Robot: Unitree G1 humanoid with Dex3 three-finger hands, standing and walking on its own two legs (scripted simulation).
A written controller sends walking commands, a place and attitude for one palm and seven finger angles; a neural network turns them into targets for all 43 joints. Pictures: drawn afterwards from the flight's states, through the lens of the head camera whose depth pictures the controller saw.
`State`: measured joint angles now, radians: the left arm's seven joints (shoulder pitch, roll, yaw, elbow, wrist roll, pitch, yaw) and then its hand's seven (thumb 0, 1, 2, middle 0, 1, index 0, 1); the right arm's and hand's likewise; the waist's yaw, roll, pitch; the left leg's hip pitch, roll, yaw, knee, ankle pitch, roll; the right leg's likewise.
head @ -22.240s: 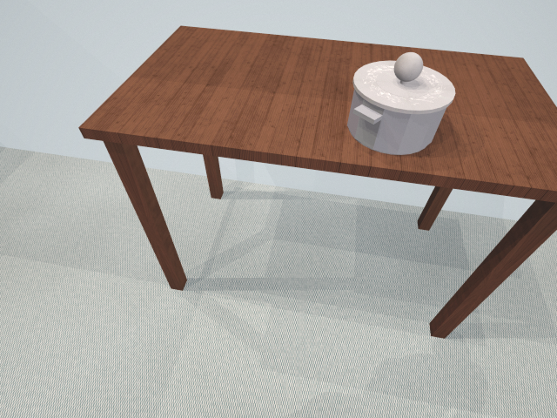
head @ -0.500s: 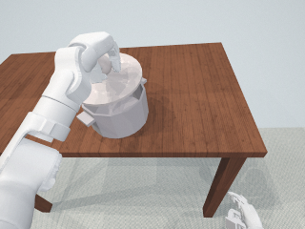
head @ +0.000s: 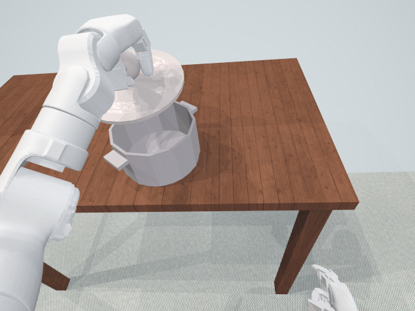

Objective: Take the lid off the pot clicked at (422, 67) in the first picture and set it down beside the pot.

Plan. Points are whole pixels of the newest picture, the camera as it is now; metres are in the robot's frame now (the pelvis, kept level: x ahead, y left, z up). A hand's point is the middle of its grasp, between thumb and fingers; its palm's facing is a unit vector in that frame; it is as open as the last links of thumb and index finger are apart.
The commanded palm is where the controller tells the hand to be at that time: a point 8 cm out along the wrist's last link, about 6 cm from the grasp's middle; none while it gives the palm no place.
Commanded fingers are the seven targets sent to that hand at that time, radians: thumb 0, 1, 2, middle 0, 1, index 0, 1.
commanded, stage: lift the lid straight up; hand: left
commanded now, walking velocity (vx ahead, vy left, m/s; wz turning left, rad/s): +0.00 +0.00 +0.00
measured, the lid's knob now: (124, 66) +0.47 +0.16 +0.27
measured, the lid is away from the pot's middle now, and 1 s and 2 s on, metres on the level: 0.01 0.04 0.18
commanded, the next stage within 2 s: move the lid sideways beside the pot in 0.64 s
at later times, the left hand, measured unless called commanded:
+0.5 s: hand (117, 40) +0.44 +0.14 +0.32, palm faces -0.04 -0.06 -1.00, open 6.4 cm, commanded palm +0.41 +0.15 +0.39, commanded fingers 0.00 0.44 1.26 -0.81 -0.77 -1.11 -0.88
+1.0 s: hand (103, 45) +0.45 +0.17 +0.32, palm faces -0.06 -0.06 -1.00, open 6.4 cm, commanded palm +0.41 +0.18 +0.39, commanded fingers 0.00 0.44 1.26 -0.81 -0.77 -1.11 -0.88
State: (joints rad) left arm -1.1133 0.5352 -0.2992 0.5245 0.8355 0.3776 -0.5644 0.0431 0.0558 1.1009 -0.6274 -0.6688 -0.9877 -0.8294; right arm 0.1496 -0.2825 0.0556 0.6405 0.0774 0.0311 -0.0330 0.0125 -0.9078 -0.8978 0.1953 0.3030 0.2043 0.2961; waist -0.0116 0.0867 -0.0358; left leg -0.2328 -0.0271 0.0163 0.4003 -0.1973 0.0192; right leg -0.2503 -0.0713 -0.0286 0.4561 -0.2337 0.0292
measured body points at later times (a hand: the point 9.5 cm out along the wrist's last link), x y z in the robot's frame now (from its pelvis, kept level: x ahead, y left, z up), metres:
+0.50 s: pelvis +0.00 +0.00 +0.00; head +0.00 -0.04 +0.45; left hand +0.44 +0.14 +0.38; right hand +0.18 -0.23 -0.11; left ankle +0.01 +0.11 -0.74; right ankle +0.00 -0.14 -0.74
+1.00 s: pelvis +0.00 +0.00 +0.00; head +0.01 -0.04 +0.45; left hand +0.44 +0.17 +0.37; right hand +0.18 -0.24 -0.11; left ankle +0.01 +0.11 -0.74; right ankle +0.00 -0.14 -0.74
